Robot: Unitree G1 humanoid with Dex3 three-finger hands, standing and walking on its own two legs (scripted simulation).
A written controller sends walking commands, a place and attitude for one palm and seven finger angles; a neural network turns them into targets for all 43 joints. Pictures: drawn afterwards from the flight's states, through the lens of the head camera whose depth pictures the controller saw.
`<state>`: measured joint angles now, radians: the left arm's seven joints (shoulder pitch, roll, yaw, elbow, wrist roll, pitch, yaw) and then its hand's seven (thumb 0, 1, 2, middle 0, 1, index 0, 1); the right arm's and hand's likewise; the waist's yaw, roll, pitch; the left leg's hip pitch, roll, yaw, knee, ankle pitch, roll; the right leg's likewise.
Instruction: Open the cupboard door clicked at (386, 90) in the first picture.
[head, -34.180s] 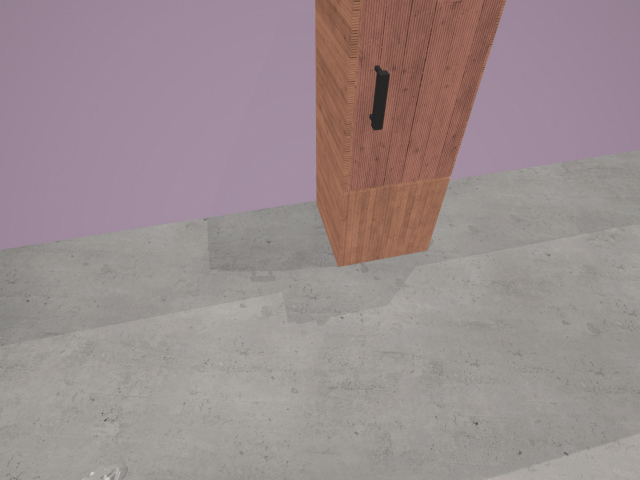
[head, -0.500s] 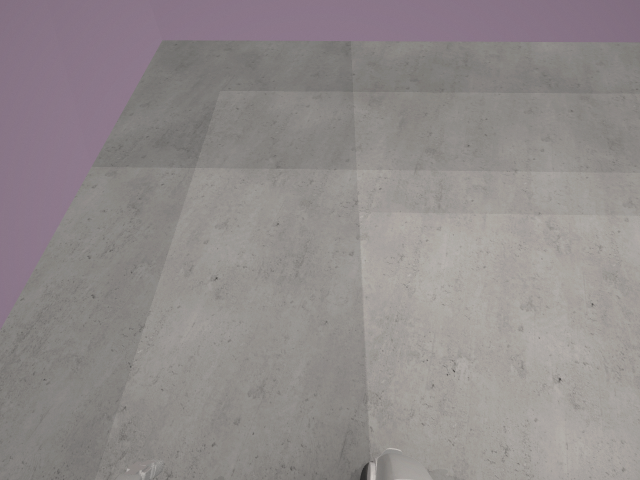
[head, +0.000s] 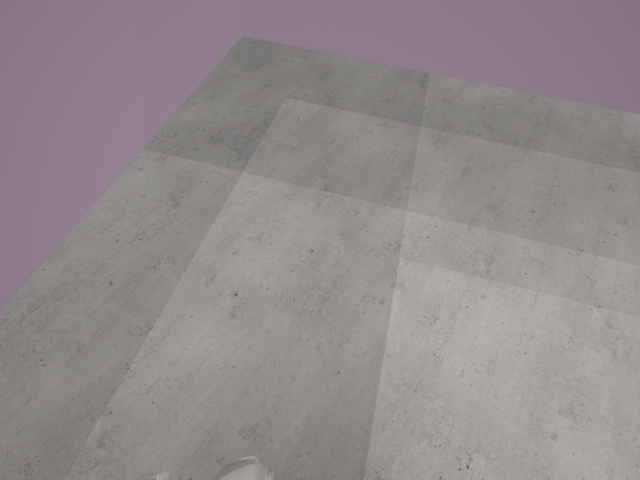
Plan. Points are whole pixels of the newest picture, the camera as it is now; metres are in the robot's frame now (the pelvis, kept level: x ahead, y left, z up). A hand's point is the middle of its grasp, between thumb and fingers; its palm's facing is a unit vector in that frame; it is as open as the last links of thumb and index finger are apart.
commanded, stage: turn to face it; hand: left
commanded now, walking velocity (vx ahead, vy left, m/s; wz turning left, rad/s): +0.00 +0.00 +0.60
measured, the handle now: out of the picture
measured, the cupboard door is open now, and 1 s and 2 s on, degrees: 50 50 50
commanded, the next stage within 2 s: none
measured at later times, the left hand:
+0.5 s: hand out of the picture +0.02 +0.12 -0.13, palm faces +0.33 -0.90 -0.27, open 7.4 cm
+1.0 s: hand out of the picture +0.01 +0.11 -0.13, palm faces +0.60 -0.73 -0.32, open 7.4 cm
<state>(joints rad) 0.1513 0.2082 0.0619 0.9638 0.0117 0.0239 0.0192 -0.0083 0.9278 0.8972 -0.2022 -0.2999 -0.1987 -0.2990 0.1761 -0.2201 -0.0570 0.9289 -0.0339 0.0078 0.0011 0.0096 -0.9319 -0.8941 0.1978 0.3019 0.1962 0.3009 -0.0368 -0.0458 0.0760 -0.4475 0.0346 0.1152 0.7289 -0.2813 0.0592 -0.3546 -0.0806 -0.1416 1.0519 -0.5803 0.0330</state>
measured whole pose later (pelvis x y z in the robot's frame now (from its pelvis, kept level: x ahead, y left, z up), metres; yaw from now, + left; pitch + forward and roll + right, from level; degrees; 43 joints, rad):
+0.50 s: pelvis +0.04 -0.09 +0.03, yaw +20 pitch +0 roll +3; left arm 0.24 0.19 0.03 0.90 0.02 0.01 0.02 0.01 0.90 0.90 -0.20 -0.30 -0.20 -0.30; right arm 0.12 -0.26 -0.09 0.92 -0.02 0.08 0.03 0.01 -0.91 -0.89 0.20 0.30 0.20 0.30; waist -0.01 -0.01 0.10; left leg -0.49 0.02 0.05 0.99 -0.43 -0.06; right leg -0.21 -0.13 -0.18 0.54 -0.34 0.00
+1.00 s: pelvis +0.06 -0.13 +0.01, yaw +38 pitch +1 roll +1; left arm 0.16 0.24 0.06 0.85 0.02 0.01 0.01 0.01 0.91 0.90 -0.20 -0.30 -0.20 -0.30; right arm 0.14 -0.25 -0.08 0.90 -0.02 0.07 0.02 0.01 -0.91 -0.89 0.20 0.30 0.20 0.30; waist 0.00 0.05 0.10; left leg -0.43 -0.01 -0.09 0.80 -0.43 -0.04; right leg -0.33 -0.06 -0.07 0.66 -0.35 0.01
